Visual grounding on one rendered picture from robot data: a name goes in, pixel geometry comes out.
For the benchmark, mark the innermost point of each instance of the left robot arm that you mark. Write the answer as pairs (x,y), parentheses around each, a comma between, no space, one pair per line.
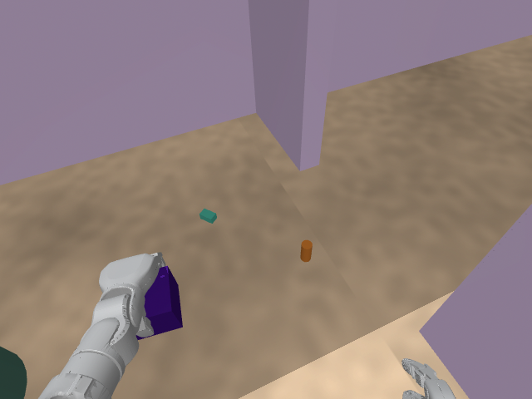
(98,363)

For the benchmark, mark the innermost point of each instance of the left robot hand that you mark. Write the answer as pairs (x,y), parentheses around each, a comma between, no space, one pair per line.
(141,271)

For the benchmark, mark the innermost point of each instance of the right robot hand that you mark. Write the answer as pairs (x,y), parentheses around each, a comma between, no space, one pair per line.
(426,378)

